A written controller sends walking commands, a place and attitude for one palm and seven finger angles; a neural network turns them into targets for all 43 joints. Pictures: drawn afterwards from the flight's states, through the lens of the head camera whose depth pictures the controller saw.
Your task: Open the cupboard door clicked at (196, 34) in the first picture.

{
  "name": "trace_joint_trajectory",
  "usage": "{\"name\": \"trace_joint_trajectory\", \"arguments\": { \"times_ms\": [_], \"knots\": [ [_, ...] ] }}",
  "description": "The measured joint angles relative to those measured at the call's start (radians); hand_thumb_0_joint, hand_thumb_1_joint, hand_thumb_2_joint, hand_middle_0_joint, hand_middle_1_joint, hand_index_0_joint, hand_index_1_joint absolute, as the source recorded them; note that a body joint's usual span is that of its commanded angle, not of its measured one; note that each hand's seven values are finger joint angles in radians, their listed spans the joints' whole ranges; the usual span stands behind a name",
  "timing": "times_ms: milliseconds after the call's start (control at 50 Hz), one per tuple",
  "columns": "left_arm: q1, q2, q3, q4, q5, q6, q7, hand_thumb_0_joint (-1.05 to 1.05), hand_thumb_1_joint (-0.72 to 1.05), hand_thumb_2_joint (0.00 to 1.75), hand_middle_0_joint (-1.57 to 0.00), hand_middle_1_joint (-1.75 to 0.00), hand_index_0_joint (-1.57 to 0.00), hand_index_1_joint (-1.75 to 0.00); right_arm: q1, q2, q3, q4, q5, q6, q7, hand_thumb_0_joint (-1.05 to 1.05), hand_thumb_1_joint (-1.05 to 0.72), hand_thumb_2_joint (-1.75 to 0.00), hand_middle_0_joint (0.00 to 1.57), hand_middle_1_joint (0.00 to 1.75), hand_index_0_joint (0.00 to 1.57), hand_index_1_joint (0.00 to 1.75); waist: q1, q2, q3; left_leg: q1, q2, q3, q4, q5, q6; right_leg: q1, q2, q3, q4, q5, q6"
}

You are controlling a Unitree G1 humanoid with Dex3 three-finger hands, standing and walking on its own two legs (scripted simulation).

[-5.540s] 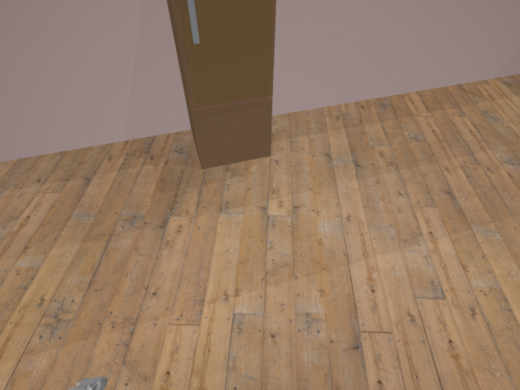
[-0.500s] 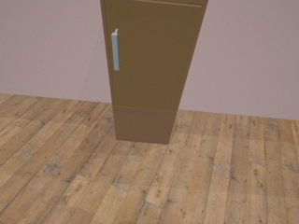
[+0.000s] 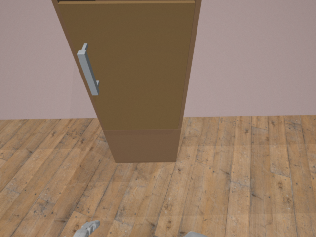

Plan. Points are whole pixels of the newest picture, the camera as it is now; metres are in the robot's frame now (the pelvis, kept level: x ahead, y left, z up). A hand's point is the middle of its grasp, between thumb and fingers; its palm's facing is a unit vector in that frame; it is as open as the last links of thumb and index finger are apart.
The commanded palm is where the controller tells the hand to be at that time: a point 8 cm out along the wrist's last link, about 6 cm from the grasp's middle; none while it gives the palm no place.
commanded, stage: come to a stop and stand still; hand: left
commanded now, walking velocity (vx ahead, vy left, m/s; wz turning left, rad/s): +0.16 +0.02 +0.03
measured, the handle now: (90, 70) +0.61 +0.24 +0.07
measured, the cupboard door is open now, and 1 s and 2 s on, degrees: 0 0 0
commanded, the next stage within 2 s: look again from close up in 1.30 s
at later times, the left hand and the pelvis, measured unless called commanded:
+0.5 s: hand out of the picture +0.08 +0.21 -0.16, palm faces +0.03 -0.97 -0.24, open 7.4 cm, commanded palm none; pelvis +0.05 +0.01 +0.02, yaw -2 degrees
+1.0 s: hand out of the picture +0.04 +0.13 -0.15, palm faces +0.04 -0.98 -0.20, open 7.3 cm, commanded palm none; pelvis +0.00 -0.05 +0.02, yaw -1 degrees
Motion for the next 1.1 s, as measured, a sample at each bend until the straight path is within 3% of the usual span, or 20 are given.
{"name": "trace_joint_trajectory", "arguments": {
  "times_ms": [60, 120, 200, 240, 320, 400, 480, 540, 600, 660, 740, 800, 880, 940, 1100],
  "knots": [
    [0.042, -0.01, 0.006, 0.02, -0.004, 0.004, 0.02, 0.0, 0.91, 0.9, -0.2, -0.29, -0.2, -0.3, -0.068, -0.025, -0.007, -0.043, -0.01, 0.009, 0.001, 0.01, -0.9, -0.9, 0.2, 0.3, 0.19, 0.3, 0.006, 0.01, -0.019, -0.152, 0.028, -0.011, 0.07, 0.082, -0.006, 0.064, 0.015, -0.011, -0.086, 0.013, 0.013],
    [0.076, 0.014, 0.015, 0.034, 0.003, 0.012, 0.034, -0.02, 0.94, 0.9, -0.21, -0.29, -0.21, -0.3, -0.135, -0.038, -0.008, -0.094, -0.012, 0.009, 0.0, 0.01, -0.91, -0.9, 0.2, 0.3, 0.19, 0.3, 0.016, 0.005, -0.041, -0.216, 0.05, -0.001, -0.097, 0.113, -0.025, 0.109, 0.02, -0.012, -0.154, 0.027, 0.013],
    [0.11, 0.029, 0.002, 0.061, 0.005, 0.044, 0.032, -0.01, 0.94, 0.9, -0.2, -0.29, -0.2, -0.3, -0.214, -0.058, -0.001, -0.132, -0.009, 0.008, -0.01, 0.01, -0.92, -0.9, 0.19, 0.3, 0.19, 0.3, 0.043, 0.004, -0.046, -0.18, 0.044, -0.003, -0.391, 0.217, -0.046, 0.146, 0.022, 0.002, -0.165, 0.009, 0.031],
    [0.128, 0.029, -0.003, 0.07, 0.001, 0.061, 0.032, -0.01, 0.93, 0.9, -0.2, -0.29, -0.2, -0.3, -0.237, -0.071, 0.001, -0.143, -0.006, 0.005, -0.008, 0.01, -0.93, -0.9, 0.19, 0.3, 0.19, 0.3, 0.054, 0.01, -0.045, -0.123, 0.043, -0.002, -0.529, 0.333, -0.041, 0.15, 0.026, 0.007, -0.12, -0.027, 0.045],
    [0.142, 0.048, -0.003, 0.068, -0.006, 0.099, 0.035, 0.0, 0.92, 0.9, -0.2, -0.29, -0.2, -0.3, -0.282, -0.047, 0.011, -0.156, -0.009, 0.016, -0.009, 0.0, -0.92, -0.9, 0.19, 0.3, 0.19, 0.3, 0.079, -0.048, -0.033, -0.088, 0.009, 0.034, -0.548, 0.276, -0.011, 0.122, -0.006, 0.055, 0.003, -0.16, 0.073],
    [0.139, 0.051, 0.001, 0.052, -0.005, 0.112, 0.032, 0.0, 0.91, 0.9, -0.2, -0.29, -0.2, -0.3, -0.333, -0.034, 0.014, -0.181, -0.015, 0.031, -0.014, 0.0, -0.91, -0.9, 0.2, 0.3, 0.19, 0.3, 0.083, -0.042, -0.006, -0.081, 0.01, 0.041, -0.602, 0.312, -0.007, 0.041, 0.013, 0.111, 0.235, -0.279, 0.085],
    [0.135, 0.055, 0.009, 0.031, -0.004, 0.119, 0.028, 0.01, 0.91, 0.9, -0.2, -0.29, -0.2, -0.3, -0.363, -0.034, 0.006, -0.201, -0.015, 0.04, -0.012, 0.0, -0.91, -0.9, 0.2, 0.3, 0.2, 0.3, 0.078, -0.027, 0.01, -0.09, 0.023, 0.047, -0.626, 0.34, -0.019, 0.01, 0.016, 0.132, 0.301, -0.293, 0.098],
    [0.13, 0.054, 0.011, 0.016, -0.004, 0.119, 0.026, 0.01, 0.91, 0.9, -0.2, -0.29, -0.2, -0.3, -0.361, -0.046, -0.005, -0.205, -0.017, 0.046, -0.008, 0.0, -0.9, -0.9, 0.2, 0.3, 0.2, 0.3, 0.071, -0.008, 0.009, -0.106, 0.032, 0.042, -0.62, 0.352, -0.035, 0.046, 0.006, 0.126, 0.187, -0.262, 0.094],
    [0.141, 0.055, 0.007, 0.002, 0.004, 0.099, 0.027, 0.01, 0.9, 0.9, -0.2, -0.29, -0.2, -0.3, -0.342, -0.062, -0.017, -0.2, -0.009, 0.058, 0.0, 0.0, -0.9, -0.9, 0.2, 0.3, 0.2, 0.3, 0.067, 0.003, -0.009, -0.145, 0.037, 0.035, -0.561, 0.333, -0.053, 0.119, -0.004, 0.122, -0.03, -0.109, 0.075],
    [0.145, 0.033, -0.006, 0.008, 0.012, 0.096, 0.027, 0.01, 0.9, 0.9, -0.2, -0.29, -0.2, -0.3, -0.312, -0.085, -0.028, -0.183, -0.005, 0.086, 0.005, 0.0, -0.9, -0.9, 0.2, 0.3, 0.2, 0.3, 0.057, 0.03, -0.022, -0.187, 0.015, -0.028, -0.413, 0.127, -0.036, 0.12, 0.008, 0.1, -0.023, -0.099, 0.038],
    [0.151, 0.012, -0.014, 0.021, 0.014, 0.095, 0.027, 0.01, 0.9, 0.9, -0.2, -0.29, -0.2, -0.3, -0.267, -0.093, -0.029, -0.152, -0.005, 0.088, 0.007, 0.0, -0.9, -0.9, 0.2, 0.3, 0.19, 0.3, 0.05, 0.02, -0.046, -0.182, -0.013, -0.042, -0.259, 0.083, -0.025, 0.136, 0.016, 0.096, -0.093, -0.056, 0.019],
    [0.142, 0.004, -0.017, 0.03, 0.012, 0.087, 0.03, 0.01, 0.91, 0.9, -0.2, -0.29, -0.2, -0.3, -0.232, -0.087, -0.022, -0.13, -0.003, 0.077, 0.002, 0.0, -0.91, -0.9, 0.2, 0.3, 0.19, 0.3, 0.045, 0.009, -0.055, -0.109, -0.017, -0.029, -0.333, 0.079, -0.03, 0.135, 0.028, 0.088, -0.129, -0.028, 0.01],
    [0.128, 0.012, -0.018, 0.051, -0.002, 0.077, 0.032, 0.01, 0.92, 0.9, -0.21, -0.29, -0.21, -0.3, -0.19, -0.074, -0.002, -0.092, -0.004, 0.054, -0.009, 0.0, -0.91, -0.9, 0.19, 0.3, 0.19, 0.3, 0.039, 0.012, -0.064, 0.034, -0.004, -0.039, -0.607, 0.194, -0.034, 0.115, 0.059, 0.061, -0.13, -0.018, 0.005],
    [0.108, 0.023, -0.016, 0.077, -0.01, 0.078, 0.033, 0.01, 0.92, 0.9, -0.21, -0.29, -0.21, -0.3, -0.178, -0.043, 0.016, -0.051, -0.007, 0.043, -0.014, 0.0, -0.91, -0.9, 0.19, 0.3, 0.19, 0.3, 0.048, -0.023, -0.05, 0.056, -0.01, -0.038, -0.646, 0.209, -0.055, 0.135, 0.055, 0.061, -0.162, 0.006, 0.003],
    [0.14, 0.017, -0.024, 0.123, -0.011, 0.084, 0.027, 0.01, 0.92, 0.9, -0.2, -0.29, -0.2, -0.3, -0.139, -0.009, 0.032, -0.028, -0.012, 0.044, -0.013, 0.0, -0.9, -0.9, 0.2, 0.3, 0.19, 0.3, 0.051, -0.021, -0.062, 0.079, -0.006, -0.032, -0.701, 0.254, -0.053, 0.167, 0.063, 0.066, -0.239, 0.06, 0.003]
  ]
}}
